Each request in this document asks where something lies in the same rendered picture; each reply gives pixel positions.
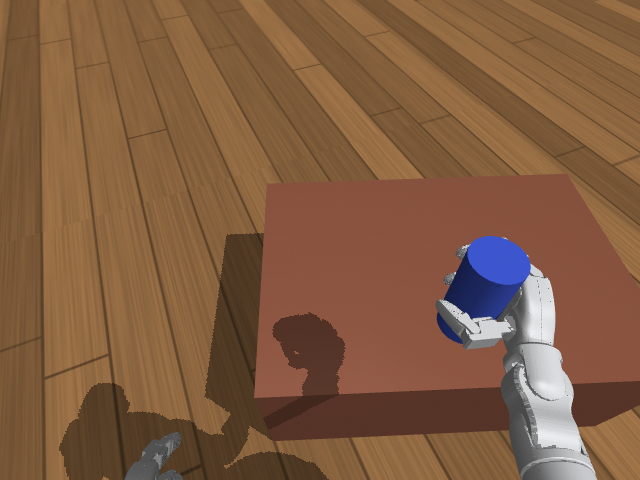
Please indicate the right robot hand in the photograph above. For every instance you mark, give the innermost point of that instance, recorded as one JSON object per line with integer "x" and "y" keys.
{"x": 528, "y": 317}

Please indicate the right robot arm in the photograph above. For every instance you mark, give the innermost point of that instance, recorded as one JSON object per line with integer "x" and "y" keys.
{"x": 544, "y": 436}

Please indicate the left robot hand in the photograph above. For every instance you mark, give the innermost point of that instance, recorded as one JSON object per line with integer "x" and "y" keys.
{"x": 154, "y": 456}

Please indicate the can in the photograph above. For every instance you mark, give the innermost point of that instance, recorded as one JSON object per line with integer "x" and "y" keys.
{"x": 490, "y": 274}

